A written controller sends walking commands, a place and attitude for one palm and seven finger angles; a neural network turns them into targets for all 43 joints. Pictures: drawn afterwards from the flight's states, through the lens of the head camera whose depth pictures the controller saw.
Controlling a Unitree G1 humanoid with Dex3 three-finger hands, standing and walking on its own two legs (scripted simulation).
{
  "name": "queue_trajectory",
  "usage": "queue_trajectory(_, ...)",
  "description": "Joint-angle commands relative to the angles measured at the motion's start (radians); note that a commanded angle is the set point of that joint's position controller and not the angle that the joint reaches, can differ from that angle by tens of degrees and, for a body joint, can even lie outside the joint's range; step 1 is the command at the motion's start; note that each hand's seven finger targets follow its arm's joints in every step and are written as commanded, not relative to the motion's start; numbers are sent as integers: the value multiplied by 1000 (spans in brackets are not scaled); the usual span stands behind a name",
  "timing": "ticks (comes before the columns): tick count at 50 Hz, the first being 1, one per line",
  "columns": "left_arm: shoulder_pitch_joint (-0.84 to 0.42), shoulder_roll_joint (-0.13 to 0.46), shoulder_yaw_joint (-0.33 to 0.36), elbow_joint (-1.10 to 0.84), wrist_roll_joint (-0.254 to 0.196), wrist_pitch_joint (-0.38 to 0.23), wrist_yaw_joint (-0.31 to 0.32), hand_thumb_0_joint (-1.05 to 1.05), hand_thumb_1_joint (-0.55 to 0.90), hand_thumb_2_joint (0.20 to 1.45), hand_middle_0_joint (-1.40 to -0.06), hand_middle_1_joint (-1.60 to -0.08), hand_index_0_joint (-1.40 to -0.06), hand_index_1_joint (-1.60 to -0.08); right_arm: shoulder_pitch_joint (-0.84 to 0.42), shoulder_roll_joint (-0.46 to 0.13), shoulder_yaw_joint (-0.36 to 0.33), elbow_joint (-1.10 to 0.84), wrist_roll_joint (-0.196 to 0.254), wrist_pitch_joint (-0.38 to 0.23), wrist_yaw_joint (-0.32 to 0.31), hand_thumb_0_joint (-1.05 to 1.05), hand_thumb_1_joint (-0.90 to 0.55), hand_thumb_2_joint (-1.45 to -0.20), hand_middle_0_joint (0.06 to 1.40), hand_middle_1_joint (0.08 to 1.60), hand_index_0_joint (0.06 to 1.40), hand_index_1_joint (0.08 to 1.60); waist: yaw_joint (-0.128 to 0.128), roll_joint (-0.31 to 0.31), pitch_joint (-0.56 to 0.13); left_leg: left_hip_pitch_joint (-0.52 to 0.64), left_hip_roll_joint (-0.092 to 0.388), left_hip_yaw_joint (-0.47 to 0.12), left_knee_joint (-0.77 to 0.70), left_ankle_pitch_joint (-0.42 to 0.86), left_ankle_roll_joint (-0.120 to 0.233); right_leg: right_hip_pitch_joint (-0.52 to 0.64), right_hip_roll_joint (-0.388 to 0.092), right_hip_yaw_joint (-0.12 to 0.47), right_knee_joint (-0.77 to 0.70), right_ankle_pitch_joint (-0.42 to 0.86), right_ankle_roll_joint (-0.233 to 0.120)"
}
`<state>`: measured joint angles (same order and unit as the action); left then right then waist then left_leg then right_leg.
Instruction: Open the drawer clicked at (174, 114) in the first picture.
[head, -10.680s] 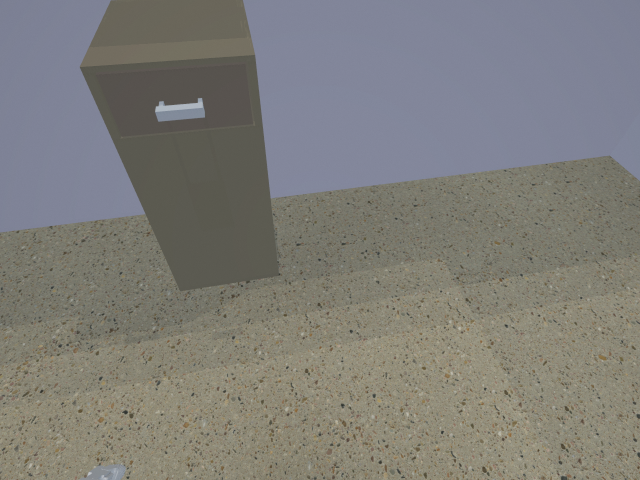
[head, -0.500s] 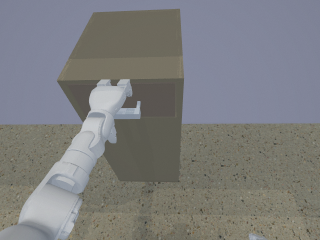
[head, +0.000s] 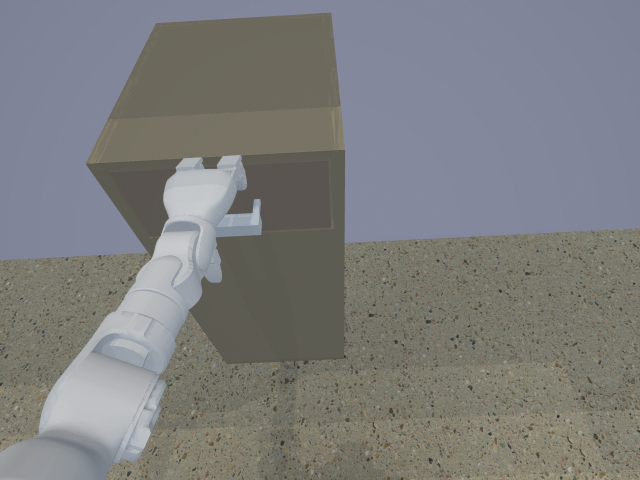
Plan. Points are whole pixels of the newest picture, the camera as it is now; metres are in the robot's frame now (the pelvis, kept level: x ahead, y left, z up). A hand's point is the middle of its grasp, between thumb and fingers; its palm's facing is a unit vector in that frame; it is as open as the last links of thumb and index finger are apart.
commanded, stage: move the hooked fingers above the handle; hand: left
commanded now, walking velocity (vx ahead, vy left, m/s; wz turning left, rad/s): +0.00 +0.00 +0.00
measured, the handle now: (228, 215) +0.51 +0.15 +0.00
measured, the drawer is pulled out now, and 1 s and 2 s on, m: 0.00 0.00 0.00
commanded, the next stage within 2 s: lower the fingers behind the handle in 1.50 s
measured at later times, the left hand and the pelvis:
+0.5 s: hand (211, 213) +0.46 +0.15 +0.07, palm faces +0.05 -0.04 -1.00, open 13.8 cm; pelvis +0.01 +0.01 +0.00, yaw +0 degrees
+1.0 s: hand (210, 207) +0.46 +0.15 +0.07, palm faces +0.03 -0.02 -1.00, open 13.8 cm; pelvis +0.01 +0.00 +0.00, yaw +0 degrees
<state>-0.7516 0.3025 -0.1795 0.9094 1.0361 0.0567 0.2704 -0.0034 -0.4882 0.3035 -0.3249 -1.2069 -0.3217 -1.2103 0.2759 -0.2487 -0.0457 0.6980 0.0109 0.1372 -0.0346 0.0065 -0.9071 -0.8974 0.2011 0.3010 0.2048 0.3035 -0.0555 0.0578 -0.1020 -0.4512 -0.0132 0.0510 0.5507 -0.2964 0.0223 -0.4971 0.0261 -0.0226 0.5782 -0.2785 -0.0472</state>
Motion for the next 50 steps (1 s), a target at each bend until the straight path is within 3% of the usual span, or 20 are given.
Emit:
queue_trajectory(1, -509, 219, 94, -239, 20, -8, 88, 0, -500, 300, -300, -1200, -300, -1200, 11, -110, -42, -93, -8, -33, -4, 0, -900, -900, 200, 300, 200, 300, 2, -77, -409, 133, -29, -18, -21, 322, 22, 254, -7, 40, -44, 340, 9)
queue_trajectory(5, -490, 195, 66, -148, 8, 50, 81, 0, -500, 300, -300, -1200, -300, -1200, -3, -119, -33, -79, 0, -30, -2, 0, -900, -900, 200, 300, 200, 300, -12, -107, -318, 98, -26, -14, -43, 259, 22, 222, -7, 35, -66, 291, 15)
queue_trajectory(7, -507, 170, 35, -147, 7, 55, 60, 0, -500, 300, -300, -1200, -300, -1200, -2, -119, -34, -80, 1, -28, -4, 0, -900, -900, 200, 300, 200, 300, -16, -77, -337, 119, -27, -14, -43, 267, 22, 219, -8, 33, -66, 289, 14)
queue_trajectory(12, -500, 111, -5, -190, -9, 9, 14, 0, -500, 300, -300, -1200, -300, -1200, 12, -117, -41, -87, -2, -30, -2, 0, -900, -900, 200, 300, 200, 300, -24, -83, -358, 166, -22, -27, -29, 318, 23, 206, -8, 28, -59, 322, 12)
queue_trajectory(15, -474, 125, 23, -230, -2, -22, 28, 0, -500, 300, -300, -1200, -300, -1200, 13, -113, -42, -93, -8, -33, 3, 0, -900, -900, 200, 300, 200, 300, 0, -82, -368, 174, -21, -31, -23, 354, 19, 209, -4, 24, -47, 340, 7)
queue_trajectory(16, -467, 167, 64, -245, 5, -30, 41, 0, -500, 300, -300, -1200, -300, -1200, 10, -114, -43, -95, -11, -31, 4, 0, -900, -900, 200, 300, 200, 300, 13, -78, -394, 175, -22, -31, -19, 384, 18, 230, -4, 27, -38, 363, 4)
queue_trajectory(18, -454, 153, 54, -221, 17, -9, 68, 0, -500, 300, -300, -1200, -300, -1200, -1, -107, -38, -91, -13, -24, 8, 0, -900, -900, 200, 300, 200, 300, 12, -65, -358, 152, -21, -26, -20, 374, 13, 209, -3, 21, -33, 358, 3)
queue_trajectory(22, -422, 228, 116, -190, 27, 54, 102, 0, -500, 300, -300, -1200, -300, -1200, -30, -109, -29, -98, -10, -14, 6, 0, -900, -900, 200, 300, 200, 300, 37, -98, -362, 102, -26, -14, -35, 358, 15, 273, -6, 28, -32, 379, 5)
queue_trajectory(27, -395, 184, 67, -226, 8, 86, 46, 0, -500, 300, -300, -1200, -300, -1200, -42, -112, -33, -107, -3, -5, -2, 0, -900, -900, 200, 300, 200, 300, 27, -100, -391, 151, -23, -6, -37, 395, 20, 308, -10, 30, -44, 433, 11)
queue_trajectory(31, -391, 45, -47, -313, -20, 37, -16, 0, -500, 300, -300, -1200, -300, -1200, -36, -109, -43, -115, 0, -12, 2, 0, -900, -900, 200, 300, 200, 300, -5, -104, -359, 227, -17, -26, -26, 436, 22, 245, -5, 18, -59, 418, 12)
queue_trajectory(32, -395, 47, -50, -306, -22, 23, -22, 0, -500, 300, -300, -1200, -300, -1200, -31, -108, -42, -108, 0, -12, 1, 0, -900, -900, 200, 300, 200, 300, -6, -98, -338, 224, -17, -31, -28, 412, 21, 227, -6, 18, -61, 392, 12)
queue_trajectory(33, -423, 95, -12, -308, -15, 7, -18, 0, -500, 300, -300, -1200, -300, -1200, -25, -111, -41, -99, -1, -13, -1, 0, -900, -900, 200, 300, 200, 300, -6, -88, -319, 221, -15, -36, -30, 390, 18, 208, -5, 16, -60, 363, 9)
queue_trajectory(34, -443, 75, -35, -323, -11, -5, -11, 0, -500, 300, -300, -1200, -300, -1200, -30, -107, -39, -99, -3, -14, 0, 0, -900, -900, 200, 300, 200, 300, -7, -66, -312, 220, -19, -39, -29, 375, 16, 190, -4, 17, -60, 338, 7)
queue_trajectory(36, -474, 119, 7, -337, 3, -21, 17, 0, -500, 300, -300, -1200, -300, -1200, -25, -107, -39, -92, -7, -18, 0, 0, -900, -900, 200, 300, 200, 300, 4, -78, -339, 214, -22, -41, -26, 373, 13, 203, -3, 19, -52, 332, 3)
queue_trajectory(39, -485, 154, 42, -265, 22, 4, 68, 0, -500, 300, -300, -1200, -300, -1200, -33, -100, -30, -80, -8, -17, 0, 0, -900, -900, 200, 300, 200, 300, 9, -74, -320, 167, -25, -38, -27, 352, 9, 196, -2, 17, -39, 324, 0)
queue_trajectory(41, -481, 191, 81, -232, 30, 36, 94, 0, -500, 300, -300, -1200, -300, -1200, -42, -104, -27, -79, -11, -15, 1, 0, -900, -900, 200, 300, 200, 300, 23, -81, -352, 152, -26, -34, -30, 359, 7, 222, -1, 19, -32, 329, -1)
queue_trajectory(43, -506, 152, 46, -217, 26, 69, 97, 0, -500, 300, -300, -1200, -300, -1200, -43, -100, -28, -79, -10, -12, 5, 0, -900, -900, 200, 300, 200, 300, 13, -57, -366, 157, -24, -24, -25, 369, 7, 222, -3, 18, -29, 354, 1)
queue_trajectory(46, -432, 171, 68, -159, 9, 109, 61, 0, -500, 300, -300, -1200, -300, -1200, -49, -110, -26, -92, -9, 2, 2, 0, -900, -900, 200, 300, 200, 300, 21, -119, -401, 142, -26, -14, -27, 395, 13, 297, -8, 25, -32, 426, 8)
queue_trajectory(47, -423, 125, 24, -160, 2, 113, 41, 0, -500, 300, -300, -1200, -300, -1200, -45, -110, -25, -98, -6, 5, 1, 0, -900, -900, 200, 300, 200, 300, 14, -128, -382, 136, -26, -12, -33, 391, 15, 291, -10, 20, -35, 432, 12)
queue_trajectory(50, -390, 126, 21, -184, -4, 88, -3, 0, -500, 300, -300, -1200, -300, -1200, -43, -115, -27, -107, -4, 7, -4, 0, -900, -900, 200, 300, 200, 300, 14, -146, -347, 136, -24, -9, -38, 376, 20, 293, -12, 25, -49, 441, 15)
